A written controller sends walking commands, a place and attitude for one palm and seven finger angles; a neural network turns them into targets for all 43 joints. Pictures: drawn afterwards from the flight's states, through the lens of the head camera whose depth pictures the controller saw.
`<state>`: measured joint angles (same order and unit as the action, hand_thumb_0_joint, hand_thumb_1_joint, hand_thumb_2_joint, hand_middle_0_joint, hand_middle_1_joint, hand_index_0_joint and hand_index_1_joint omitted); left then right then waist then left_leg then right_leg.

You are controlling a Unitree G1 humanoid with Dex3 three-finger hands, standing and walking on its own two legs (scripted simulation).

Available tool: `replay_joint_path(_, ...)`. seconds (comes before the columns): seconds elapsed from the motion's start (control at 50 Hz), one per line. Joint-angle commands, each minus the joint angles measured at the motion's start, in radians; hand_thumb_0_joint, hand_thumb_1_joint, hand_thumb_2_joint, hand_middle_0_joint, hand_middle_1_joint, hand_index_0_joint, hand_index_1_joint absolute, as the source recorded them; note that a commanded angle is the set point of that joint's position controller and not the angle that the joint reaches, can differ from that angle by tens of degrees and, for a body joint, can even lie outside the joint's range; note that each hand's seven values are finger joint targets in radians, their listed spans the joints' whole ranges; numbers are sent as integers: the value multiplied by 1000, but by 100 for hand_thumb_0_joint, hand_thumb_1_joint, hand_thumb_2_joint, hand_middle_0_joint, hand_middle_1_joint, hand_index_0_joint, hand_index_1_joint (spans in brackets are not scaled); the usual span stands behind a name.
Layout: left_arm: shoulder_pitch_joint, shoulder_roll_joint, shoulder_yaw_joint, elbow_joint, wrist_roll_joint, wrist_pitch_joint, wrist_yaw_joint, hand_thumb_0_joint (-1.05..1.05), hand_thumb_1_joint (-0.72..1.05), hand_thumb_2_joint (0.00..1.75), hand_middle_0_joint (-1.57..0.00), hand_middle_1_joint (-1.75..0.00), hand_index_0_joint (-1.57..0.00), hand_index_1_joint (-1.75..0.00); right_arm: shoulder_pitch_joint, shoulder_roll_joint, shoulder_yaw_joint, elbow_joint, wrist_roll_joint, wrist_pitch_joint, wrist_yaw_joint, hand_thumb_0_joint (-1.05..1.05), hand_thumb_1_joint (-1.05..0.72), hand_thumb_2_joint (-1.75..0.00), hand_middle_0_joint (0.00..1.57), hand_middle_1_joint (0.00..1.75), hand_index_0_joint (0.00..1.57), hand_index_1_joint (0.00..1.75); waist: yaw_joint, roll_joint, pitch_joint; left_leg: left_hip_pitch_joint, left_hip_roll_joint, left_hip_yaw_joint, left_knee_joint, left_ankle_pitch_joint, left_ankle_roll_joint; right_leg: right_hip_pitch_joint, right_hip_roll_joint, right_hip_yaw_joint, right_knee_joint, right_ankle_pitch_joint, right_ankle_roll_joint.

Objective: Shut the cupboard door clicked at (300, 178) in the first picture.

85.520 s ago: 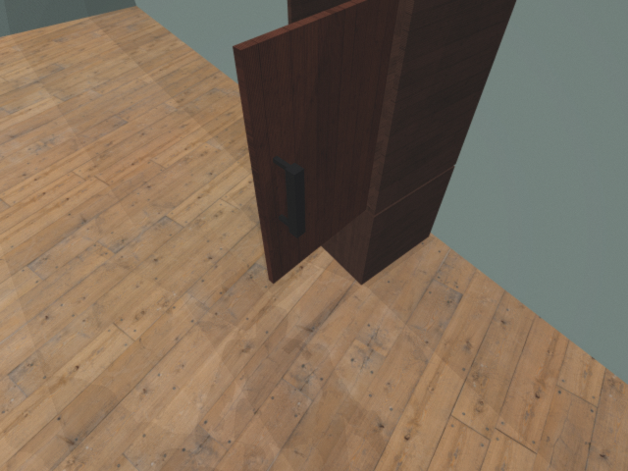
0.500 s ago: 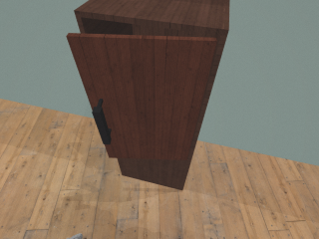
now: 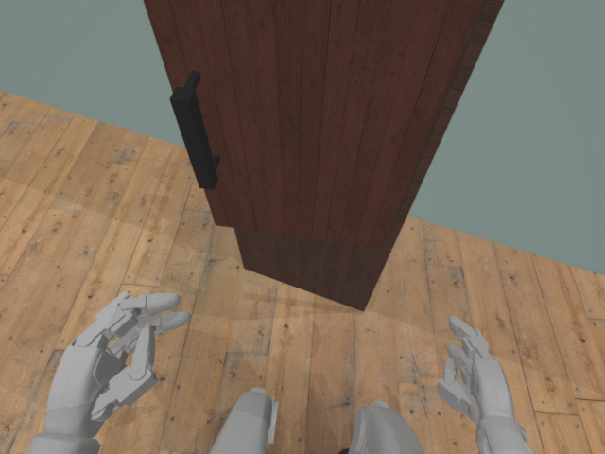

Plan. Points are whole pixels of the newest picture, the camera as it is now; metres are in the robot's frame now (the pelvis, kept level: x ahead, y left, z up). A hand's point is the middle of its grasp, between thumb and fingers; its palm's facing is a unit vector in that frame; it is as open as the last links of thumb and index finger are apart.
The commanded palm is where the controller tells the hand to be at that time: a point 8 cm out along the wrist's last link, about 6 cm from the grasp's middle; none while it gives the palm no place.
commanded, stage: raise the hand and make a fist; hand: left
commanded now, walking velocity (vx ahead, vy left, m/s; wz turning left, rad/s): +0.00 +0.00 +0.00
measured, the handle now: (201, 134) +0.52 +0.23 +0.08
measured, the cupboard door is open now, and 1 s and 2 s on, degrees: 13 13 13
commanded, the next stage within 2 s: bring the fist close to the handle in 1.34 s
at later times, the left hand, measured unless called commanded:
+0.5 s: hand (147, 347) +0.21 +0.20 +0.07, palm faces -0.02 -1.00 -0.02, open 3.3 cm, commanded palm +0.19 +0.26 +0.07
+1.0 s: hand (144, 317) +0.24 +0.21 +0.08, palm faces -0.03 -1.00 -0.03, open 3.1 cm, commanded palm +0.22 +0.26 +0.08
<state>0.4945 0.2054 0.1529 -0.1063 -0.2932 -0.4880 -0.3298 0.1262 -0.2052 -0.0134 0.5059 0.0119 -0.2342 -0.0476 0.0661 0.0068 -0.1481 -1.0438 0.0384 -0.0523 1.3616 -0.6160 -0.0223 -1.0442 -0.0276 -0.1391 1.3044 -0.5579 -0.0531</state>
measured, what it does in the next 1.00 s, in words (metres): stands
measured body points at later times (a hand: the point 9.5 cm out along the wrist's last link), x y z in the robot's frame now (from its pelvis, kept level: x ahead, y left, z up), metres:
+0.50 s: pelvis +0.00 +0.02 +0.02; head +0.07 +0.04 +0.46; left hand +0.21 +0.25 +0.07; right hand +0.18 -0.23 -0.05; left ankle +0.02 +0.13 -0.61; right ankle +0.04 -0.10 -0.61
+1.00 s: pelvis +0.01 +0.03 +0.03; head +0.08 +0.04 +0.47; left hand +0.24 +0.26 +0.08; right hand +0.19 -0.21 -0.05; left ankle +0.02 +0.13 -0.61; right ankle +0.04 -0.10 -0.61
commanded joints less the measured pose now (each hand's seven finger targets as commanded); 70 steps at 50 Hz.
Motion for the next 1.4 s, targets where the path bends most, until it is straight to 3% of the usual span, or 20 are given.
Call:
replay_joint_path(0.0, 9, 116, 67, -150, -27, 49, -23, 0, 90, 90, -73, -88, -73, -88, 26, -137, -64, -151, 22, -27, -23, 0, -90, -90, 20, 30, 20, 30, -57, -9, -258, 74, -45, 20, -197, 268, 46, 292, 22, 183, -287, 129, 40)
replay_joint_path(0.04, 15, 131, 98, -147, -35, 92, -7, 0, 90, 90, -77, -92, -77, -92, 18, -129, -58, -163, 25, -18, -24, 0, -90, -90, 20, 30, 20, 30, -42, -29, -267, 62, -48, 20, -215, 257, 43, 328, 12, 192, -308, 94, 45)
replay_joint_path(0.08, 10, 143, 127, -155, -40, 98, 18, 0, 90, 90, -81, -96, -81, -96, 20, -123, -53, -171, 23, -13, -25, 0, -90, -90, 20, 30, 20, 30, -32, -43, -274, 62, -47, 16, -226, 260, 43, 341, 11, 187, -308, 85, 44)
replay_joint_path(0.24, -28, 116, 64, -141, -14, -5, 78, 0, 90, 90, -95, -112, -95, -112, 52, -138, -45, -164, 13, -33, -23, 0, -90, -90, 20, 30, 20, 30, -59, -22, -177, 67, -48, 10, -273, 163, 41, 240, 17, 156, -321, -52, 32)
replay_joint_path(0.4, -29, 125, 46, -202, 6, -15, 100, 0, 90, 90, -110, -128, -110, -128, 72, -155, -49, -181, 8, -18, -20, 0, -90, -90, 20, 30, 20, 30, -55, 73, -212, 172, -48, 2, -332, 210, 40, 232, 33, 88, -272, 87, 21)
replay_joint_path(0.48, -24, 121, 52, -188, 14, -4, 120, 0, 90, 90, -117, -136, -117, -136, 80, -158, -49, -188, 2, 2, -16, 0, -90, -90, 20, 30, 20, 30, -59, 46, -209, 190, -45, -5, -340, 247, 36, 240, 42, 68, -262, 139, 21)
replay_joint_path(0.56, -46, 121, 41, -175, 21, 10, 114, 0, 90, 90, -124, -144, -124, -144, 90, -163, -41, -195, -1, 17, -12, 0, -90, -90, 20, 30, 20, 30, -69, 68, -195, 200, -44, -11, -342, 263, 32, 236, 47, 61, -258, 164, 18)
replay_joint_path(0.62, -61, 114, 31, -167, 20, 21, 103, 0, 90, 90, -130, -150, -130, -150, 95, -165, -40, -202, 0, 24, -10, 0, -90, -90, 20, 30, 20, 30, -75, 50, -194, 205, -43, -6, -338, 262, 30, 240, 45, 63, -269, 173, 22)
replay_joint_path(0.78, -122, 140, 61, -183, 3, 28, 74, 0, 90, 90, -130, -150, -130, -150, 99, -166, -31, -200, -1, 27, -11, 0, -90, -90, 20, 30, 20, 30, -67, 70, -246, 226, -43, -7, -325, 337, 28, 271, 47, 66, -255, 243, 18)
replay_joint_path(0.96, -126, 144, 75, -139, -6, 56, 71, 0, 90, 90, -130, -150, -130, -150, 102, -167, -32, -199, 5, 34, -12, 0, -90, -90, 20, 30, 20, 30, -63, 52, -232, 221, -46, -3, -341, 337, 28, 299, 48, 67, -274, 245, 18)
replay_joint_path(1.08, -124, 148, 83, -138, -8, 30, 77, 0, 90, 90, -130, -150, -130, -150, 101, -165, -37, -196, 2, 34, -11, 0, -90, -90, 20, 30, 20, 30, -56, 42, -247, 207, -48, 10, -332, 349, 30, 324, 39, 83, -274, 267, 20)
replay_joint_path(1.14, -138, 136, 68, -123, -8, 19, 81, 0, 90, 90, -130, -150, -130, -150, 100, -166, -36, -194, 4, 36, -9, 0, -90, -90, 20, 30, 20, 30, -68, 39, -209, 193, -50, 13, -335, 294, 30, 299, 37, 87, -290, 210, 23)
replay_joint_path(1.24, -139, 142, 70, -117, -8, 13, 78, 0, 90, 90, -130, -150, -130, -150, 98, -168, -36, -200, 6, 40, -11, 0, -90, -90, 20, 30, 20, 30, -67, 22, -206, 171, -51, 19, -331, 252, 35, 308, 33, 108, -311, 149, 25)
replay_joint_path(1.38, -148, 144, 70, -123, -11, 7, 75, 0, 90, 90, -130, -150, -130, -150, 98, -163, -33, -195, 5, 41, -12, 0, -90, -90, 20, 30, 20, 30, -70, 28, -223, 166, -53, 22, -315, 272, 39, 322, 33, 118, -306, 180, 26)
